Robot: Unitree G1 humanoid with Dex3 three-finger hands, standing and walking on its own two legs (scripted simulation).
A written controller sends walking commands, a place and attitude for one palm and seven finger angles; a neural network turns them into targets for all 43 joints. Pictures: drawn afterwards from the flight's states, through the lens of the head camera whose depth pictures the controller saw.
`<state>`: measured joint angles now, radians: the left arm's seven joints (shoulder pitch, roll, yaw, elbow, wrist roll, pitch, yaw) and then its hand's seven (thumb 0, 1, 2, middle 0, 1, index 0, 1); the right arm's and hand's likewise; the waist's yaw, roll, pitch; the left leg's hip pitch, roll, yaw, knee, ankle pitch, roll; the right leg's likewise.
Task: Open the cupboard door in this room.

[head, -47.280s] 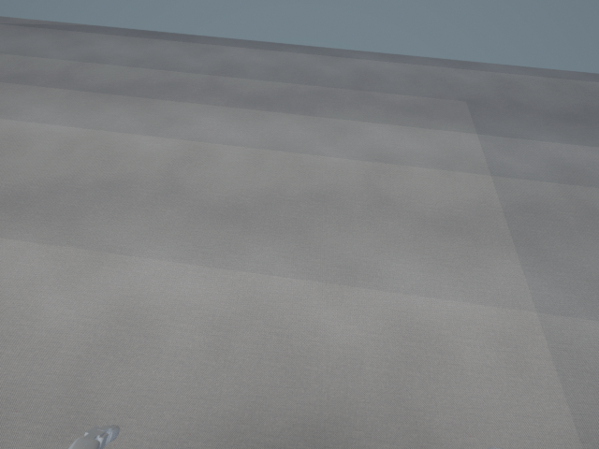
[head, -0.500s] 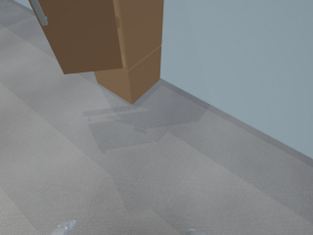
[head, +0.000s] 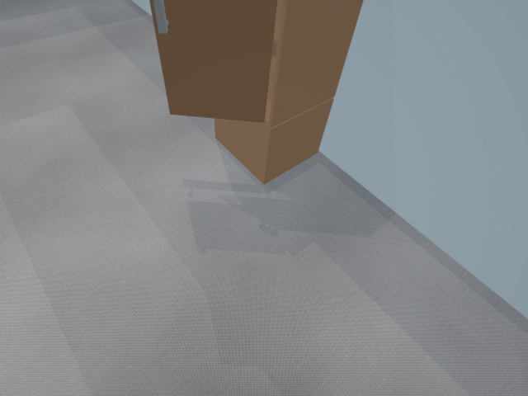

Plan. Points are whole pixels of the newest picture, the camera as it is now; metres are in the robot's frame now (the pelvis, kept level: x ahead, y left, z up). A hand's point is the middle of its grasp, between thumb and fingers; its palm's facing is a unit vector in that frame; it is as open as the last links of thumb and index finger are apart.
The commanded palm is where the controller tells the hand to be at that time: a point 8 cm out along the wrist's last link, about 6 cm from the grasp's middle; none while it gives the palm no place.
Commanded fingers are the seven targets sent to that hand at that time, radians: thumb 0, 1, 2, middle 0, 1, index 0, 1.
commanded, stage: take the last steps up to it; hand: left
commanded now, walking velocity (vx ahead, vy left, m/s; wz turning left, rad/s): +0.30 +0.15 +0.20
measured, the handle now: (161, 3) +1.08 +0.40 +0.06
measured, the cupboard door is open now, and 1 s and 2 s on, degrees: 48 48 48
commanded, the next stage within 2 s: come to a stop and stand still in 1.42 s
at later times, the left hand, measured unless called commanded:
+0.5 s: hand (158, 380) +0.16 +0.18 -0.14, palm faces +0.15 -0.96 -0.22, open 7.3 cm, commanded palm none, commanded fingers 0.00 0.90 0.90 -0.20 -0.30 -0.20 -0.30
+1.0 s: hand (124, 295) +0.29 +0.29 -0.16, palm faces +0.15 -0.97 -0.19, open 7.4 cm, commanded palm none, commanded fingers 0.00 0.90 0.90 -0.20 -0.30 -0.20 -0.30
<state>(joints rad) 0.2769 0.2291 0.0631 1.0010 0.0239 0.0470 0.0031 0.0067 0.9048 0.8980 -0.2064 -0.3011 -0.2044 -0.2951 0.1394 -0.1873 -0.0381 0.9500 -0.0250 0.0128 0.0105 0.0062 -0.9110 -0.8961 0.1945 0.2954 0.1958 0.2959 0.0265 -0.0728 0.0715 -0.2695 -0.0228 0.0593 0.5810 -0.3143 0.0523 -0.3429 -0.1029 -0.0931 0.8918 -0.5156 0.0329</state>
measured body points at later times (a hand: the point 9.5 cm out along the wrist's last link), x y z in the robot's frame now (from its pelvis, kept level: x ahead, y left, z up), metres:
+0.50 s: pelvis +0.11 -0.01 +0.01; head +0.13 -0.02 +0.46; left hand +0.15 +0.23 -0.13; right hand +0.11 -0.25 -0.15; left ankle +0.08 +0.12 -0.65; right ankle +0.12 -0.12 -0.73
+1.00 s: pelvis +0.28 +0.10 +0.01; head +0.31 +0.10 +0.46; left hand +0.29 +0.34 -0.14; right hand +0.36 -0.13 -0.13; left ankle +0.26 +0.19 -0.73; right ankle +0.31 -0.01 -0.67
